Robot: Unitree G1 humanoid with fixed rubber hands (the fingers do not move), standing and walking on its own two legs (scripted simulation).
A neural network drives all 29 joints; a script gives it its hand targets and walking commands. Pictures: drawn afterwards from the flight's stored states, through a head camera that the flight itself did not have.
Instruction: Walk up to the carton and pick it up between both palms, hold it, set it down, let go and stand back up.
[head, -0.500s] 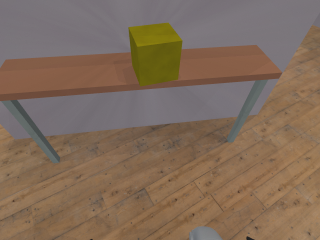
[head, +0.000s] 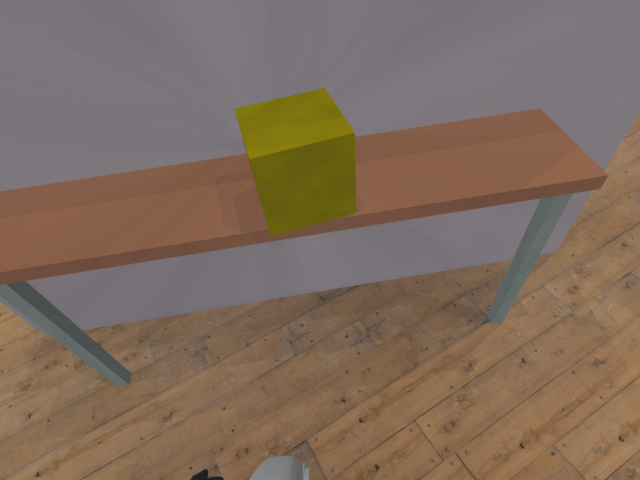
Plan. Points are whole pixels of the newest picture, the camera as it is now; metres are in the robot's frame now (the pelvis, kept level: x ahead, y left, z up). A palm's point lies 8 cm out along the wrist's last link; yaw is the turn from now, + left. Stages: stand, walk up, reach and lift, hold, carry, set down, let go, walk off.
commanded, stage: walk up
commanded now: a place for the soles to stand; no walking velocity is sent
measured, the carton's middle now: (297, 162) +0.68 +0.09 +0.00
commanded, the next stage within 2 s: none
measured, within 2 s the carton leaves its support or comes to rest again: neither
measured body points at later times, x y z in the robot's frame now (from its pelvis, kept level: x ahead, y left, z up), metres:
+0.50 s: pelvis +0.12 +0.04 +0.00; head +0.13 +0.07 +0.45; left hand +0.19 +0.26 -0.14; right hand +0.22 -0.17 -0.11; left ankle +0.18 +0.12 -0.74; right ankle +0.11 -0.10 -0.67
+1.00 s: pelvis +0.15 +0.02 +0.00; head +0.15 +0.01 +0.45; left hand +0.25 +0.22 -0.13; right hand +0.19 -0.21 -0.14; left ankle +0.18 +0.12 -0.74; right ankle +0.16 -0.09 -0.74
